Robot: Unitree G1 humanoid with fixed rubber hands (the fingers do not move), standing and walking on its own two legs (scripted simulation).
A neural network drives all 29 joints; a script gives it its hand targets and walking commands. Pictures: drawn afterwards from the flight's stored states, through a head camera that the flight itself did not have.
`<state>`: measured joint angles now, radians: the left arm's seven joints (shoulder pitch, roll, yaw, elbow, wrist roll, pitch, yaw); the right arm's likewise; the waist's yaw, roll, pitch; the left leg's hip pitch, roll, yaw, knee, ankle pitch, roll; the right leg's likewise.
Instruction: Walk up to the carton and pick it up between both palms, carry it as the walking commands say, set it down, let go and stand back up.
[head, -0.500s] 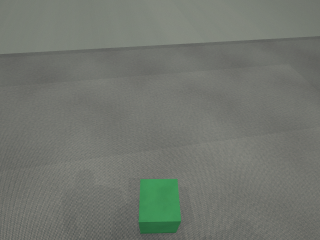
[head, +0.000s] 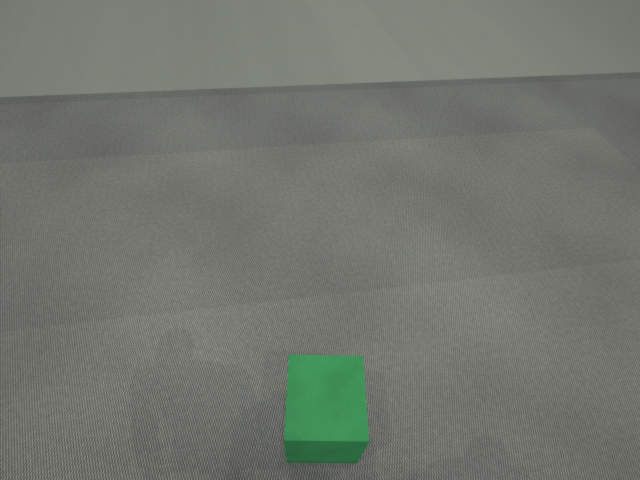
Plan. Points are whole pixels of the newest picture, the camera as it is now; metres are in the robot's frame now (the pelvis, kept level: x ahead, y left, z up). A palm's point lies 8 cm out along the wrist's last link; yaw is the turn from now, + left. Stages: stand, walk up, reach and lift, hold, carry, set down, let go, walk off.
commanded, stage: stand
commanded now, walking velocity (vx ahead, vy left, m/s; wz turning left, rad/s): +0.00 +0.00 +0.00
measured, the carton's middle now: (323, 410) +0.40 -0.04 -0.65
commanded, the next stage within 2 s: reach and lift in 0.08 s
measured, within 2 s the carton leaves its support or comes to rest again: neither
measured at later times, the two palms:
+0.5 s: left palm out of the picture +0.16 +0.19 -0.15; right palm out of the picture +0.13 -0.23 -0.15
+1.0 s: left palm (202, 456) +0.20 +0.17 -0.20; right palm (464, 448) +0.20 -0.23 -0.19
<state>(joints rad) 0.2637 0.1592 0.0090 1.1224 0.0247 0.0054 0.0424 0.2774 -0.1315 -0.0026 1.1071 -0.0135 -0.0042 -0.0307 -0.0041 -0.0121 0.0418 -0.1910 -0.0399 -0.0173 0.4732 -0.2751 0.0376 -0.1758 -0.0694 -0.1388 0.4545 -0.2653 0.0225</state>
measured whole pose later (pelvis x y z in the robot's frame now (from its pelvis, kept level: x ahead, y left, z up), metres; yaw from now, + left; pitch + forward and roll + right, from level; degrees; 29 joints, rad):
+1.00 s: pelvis -0.12 -0.03 -0.11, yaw -4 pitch +16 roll +2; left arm -0.46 0.19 0.18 0.56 -0.02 0.55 -0.04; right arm -0.49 -0.15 -0.09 0.51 0.01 0.61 -0.06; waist 0.03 -0.05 0.11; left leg -1.06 -0.01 -0.01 1.14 -0.37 -0.04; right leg -1.10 0.03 0.02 1.17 -0.35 -0.02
